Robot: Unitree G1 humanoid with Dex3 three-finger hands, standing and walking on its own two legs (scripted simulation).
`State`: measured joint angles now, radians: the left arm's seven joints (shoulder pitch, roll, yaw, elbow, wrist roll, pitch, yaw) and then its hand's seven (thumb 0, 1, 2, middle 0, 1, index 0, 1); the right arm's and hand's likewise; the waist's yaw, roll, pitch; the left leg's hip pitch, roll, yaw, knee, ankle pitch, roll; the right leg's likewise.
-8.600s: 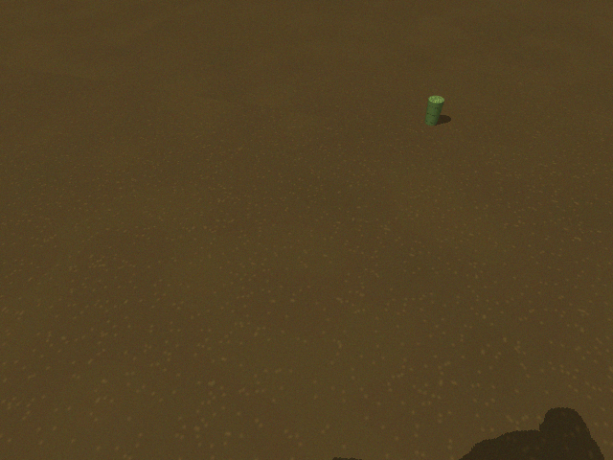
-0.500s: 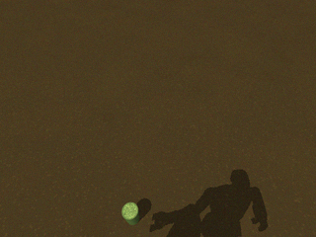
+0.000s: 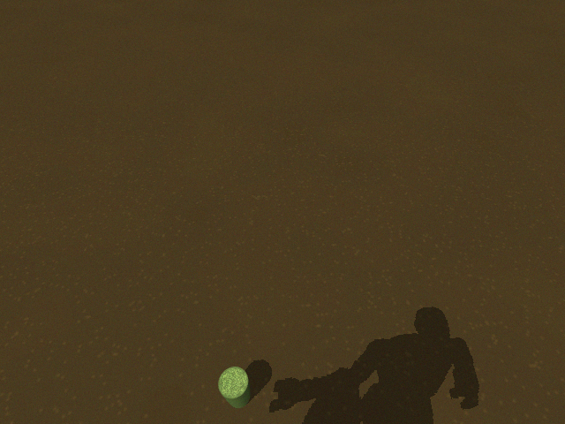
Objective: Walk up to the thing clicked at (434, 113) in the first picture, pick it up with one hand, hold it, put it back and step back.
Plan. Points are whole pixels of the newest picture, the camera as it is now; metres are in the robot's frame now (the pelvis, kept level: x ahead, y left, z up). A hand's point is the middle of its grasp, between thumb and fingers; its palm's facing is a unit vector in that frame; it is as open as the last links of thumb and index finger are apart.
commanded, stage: stand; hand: left
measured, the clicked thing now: (236, 389) +0.38 +0.20 -0.71
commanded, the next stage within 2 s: go down in 0.82 s
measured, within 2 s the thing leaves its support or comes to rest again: neither
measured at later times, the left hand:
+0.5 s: hand out of the picture +0.08 +0.25 -0.16, palm faces -0.04 -0.94 -0.34, open 7.4 cm
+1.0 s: hand out of the picture +0.10 +0.25 -0.16, palm faces +0.03 -0.94 -0.34, open 7.8 cm
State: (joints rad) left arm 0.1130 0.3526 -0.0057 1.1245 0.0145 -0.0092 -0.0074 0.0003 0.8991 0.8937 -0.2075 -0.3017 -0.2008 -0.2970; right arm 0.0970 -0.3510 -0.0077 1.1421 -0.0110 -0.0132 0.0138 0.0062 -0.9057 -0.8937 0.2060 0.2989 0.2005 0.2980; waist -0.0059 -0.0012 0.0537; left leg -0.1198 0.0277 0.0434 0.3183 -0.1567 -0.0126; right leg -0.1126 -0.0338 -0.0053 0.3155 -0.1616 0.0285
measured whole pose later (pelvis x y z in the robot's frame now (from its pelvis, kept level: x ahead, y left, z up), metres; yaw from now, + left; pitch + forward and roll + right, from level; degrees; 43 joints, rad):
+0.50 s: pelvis +0.01 +0.00 +0.00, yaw +0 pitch -2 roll +0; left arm 0.11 0.35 0.00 1.12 0.02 -0.01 -0.01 0.00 0.90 0.89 -0.21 -0.30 -0.20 -0.30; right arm 0.10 -0.35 0.00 1.14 -0.01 -0.01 0.01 0.01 -0.91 -0.89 0.21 0.30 0.20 0.30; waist -0.01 0.00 0.05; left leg -0.12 0.03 0.04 0.32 -0.17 -0.02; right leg -0.10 -0.03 -0.01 0.31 -0.17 0.03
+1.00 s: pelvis +0.00 +0.00 +0.00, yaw +1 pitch -1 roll +0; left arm 0.09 0.33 0.03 1.07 -0.01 -0.02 0.01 0.00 0.86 0.85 -0.17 -0.26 -0.16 -0.26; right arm 0.16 -0.34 0.00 1.00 0.03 -0.03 -0.02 0.01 -0.93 -0.90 0.21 0.30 0.20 0.30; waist -0.01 0.00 0.06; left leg -0.19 0.03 0.02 0.38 -0.18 -0.01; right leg -0.17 -0.04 -0.02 0.37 -0.19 0.03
